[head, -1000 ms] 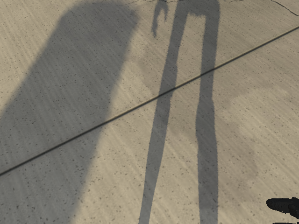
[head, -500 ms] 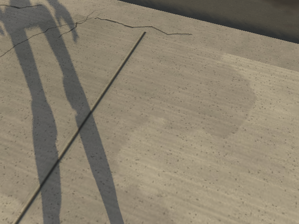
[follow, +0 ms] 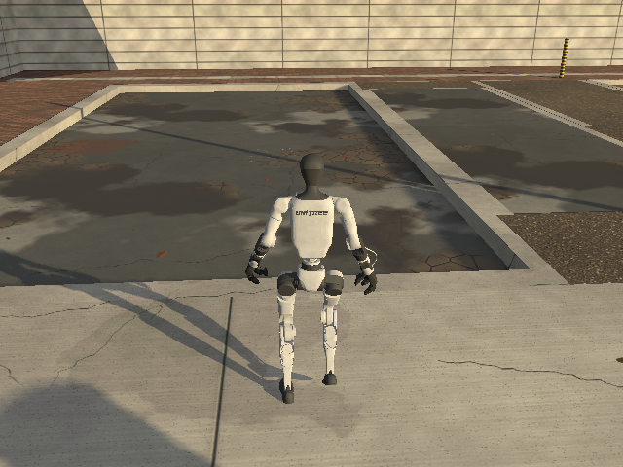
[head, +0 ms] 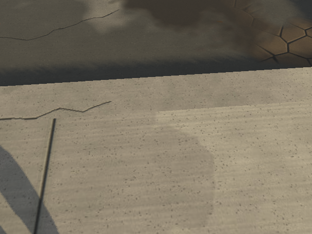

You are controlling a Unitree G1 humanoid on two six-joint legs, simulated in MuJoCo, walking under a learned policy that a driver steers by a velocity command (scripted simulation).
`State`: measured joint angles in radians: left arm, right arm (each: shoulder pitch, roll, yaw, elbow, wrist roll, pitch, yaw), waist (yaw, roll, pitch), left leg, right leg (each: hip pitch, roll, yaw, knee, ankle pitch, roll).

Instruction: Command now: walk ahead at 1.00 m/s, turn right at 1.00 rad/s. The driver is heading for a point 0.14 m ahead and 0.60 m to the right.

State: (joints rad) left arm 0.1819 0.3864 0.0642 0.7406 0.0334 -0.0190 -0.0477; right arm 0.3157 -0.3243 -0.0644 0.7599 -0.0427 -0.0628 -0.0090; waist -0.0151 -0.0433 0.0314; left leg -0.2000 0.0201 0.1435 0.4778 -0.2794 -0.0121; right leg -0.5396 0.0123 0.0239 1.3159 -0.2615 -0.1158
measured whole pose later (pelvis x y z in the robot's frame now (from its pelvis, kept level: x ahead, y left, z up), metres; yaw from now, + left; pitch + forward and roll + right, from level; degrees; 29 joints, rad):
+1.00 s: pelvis +0.85 -0.19 +0.01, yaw -37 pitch +1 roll +3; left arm 0.01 0.29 0.01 0.71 0.03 -0.07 -0.06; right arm 0.34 -0.30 -0.05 0.83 -0.04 -0.10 0.02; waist -0.10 -0.02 0.09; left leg -0.07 -0.04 0.11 0.34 -0.28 0.03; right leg -0.60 -0.01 0.07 0.63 0.00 0.00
